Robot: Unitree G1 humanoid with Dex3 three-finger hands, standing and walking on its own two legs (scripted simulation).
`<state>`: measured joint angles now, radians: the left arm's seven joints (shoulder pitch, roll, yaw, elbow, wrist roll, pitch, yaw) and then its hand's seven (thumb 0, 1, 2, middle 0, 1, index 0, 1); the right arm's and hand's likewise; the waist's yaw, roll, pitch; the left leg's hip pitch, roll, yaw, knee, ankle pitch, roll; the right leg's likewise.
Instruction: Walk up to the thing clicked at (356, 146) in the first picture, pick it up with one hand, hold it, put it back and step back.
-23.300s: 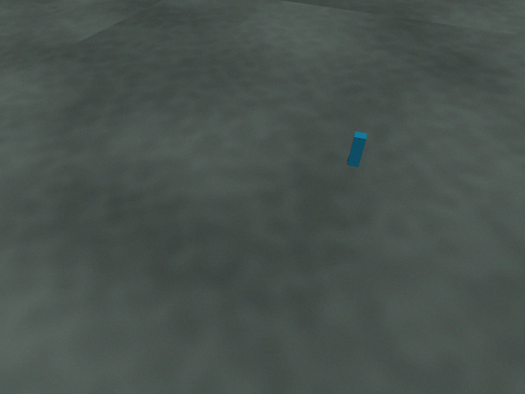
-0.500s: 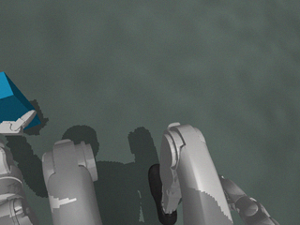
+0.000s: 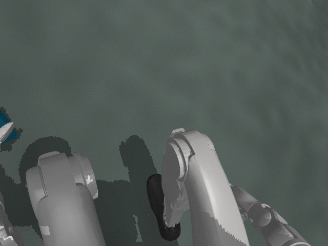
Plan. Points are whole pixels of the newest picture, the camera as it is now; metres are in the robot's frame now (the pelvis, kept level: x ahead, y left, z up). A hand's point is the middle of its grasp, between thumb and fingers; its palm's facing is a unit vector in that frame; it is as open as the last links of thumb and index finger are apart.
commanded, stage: lower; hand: left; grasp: from the side
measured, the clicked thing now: out of the picture +0.41 +0.30 -0.14
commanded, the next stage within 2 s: loosen in 0.94 s
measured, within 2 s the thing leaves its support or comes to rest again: rests again in 0.98 s
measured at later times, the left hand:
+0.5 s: hand out of the picture +0.41 +0.31 -0.15, palm faces +0.44 -0.90 +0.01, open 9.6 cm
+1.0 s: hand out of the picture +0.40 +0.30 -0.17, palm faces +0.44 -0.90 +0.01, open 9.6 cm
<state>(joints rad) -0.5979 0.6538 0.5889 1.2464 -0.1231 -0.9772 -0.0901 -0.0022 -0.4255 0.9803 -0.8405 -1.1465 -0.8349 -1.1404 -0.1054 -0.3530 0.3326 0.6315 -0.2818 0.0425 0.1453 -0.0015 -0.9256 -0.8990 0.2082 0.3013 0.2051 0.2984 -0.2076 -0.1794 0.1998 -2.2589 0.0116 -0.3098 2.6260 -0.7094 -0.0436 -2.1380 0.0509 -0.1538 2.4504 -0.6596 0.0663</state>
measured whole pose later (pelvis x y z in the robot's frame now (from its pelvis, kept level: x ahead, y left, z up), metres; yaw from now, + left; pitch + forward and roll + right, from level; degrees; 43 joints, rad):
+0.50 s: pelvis +0.00 +0.01 +0.00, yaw -2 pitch +15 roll -15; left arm -0.59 0.71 0.59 1.30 -0.12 -1.04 -0.04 0.00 -0.43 0.98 -0.84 -1.15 -0.84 -1.14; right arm -0.15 -0.36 0.40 0.60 -0.32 0.03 0.15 0.00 -0.91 -0.90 0.21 0.30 0.21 0.30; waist -0.22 -0.22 0.25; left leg -2.24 0.01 -0.35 2.65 -0.71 -0.04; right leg -2.11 0.07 -0.18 2.45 -0.65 0.07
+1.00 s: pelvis -0.01 +0.01 +0.00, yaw -3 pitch +13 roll -16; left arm -0.57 0.73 0.56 1.35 -0.10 -1.10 0.02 0.00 -0.43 0.98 -0.85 -1.14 -0.84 -1.13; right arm -0.18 -0.36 0.45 0.58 -0.34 0.03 0.16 0.00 -0.90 -0.89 0.21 0.30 0.21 0.30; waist -0.21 -0.25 0.27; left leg -2.23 0.01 -0.38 2.67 -0.72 -0.03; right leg -2.08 0.08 -0.20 2.44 -0.64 0.07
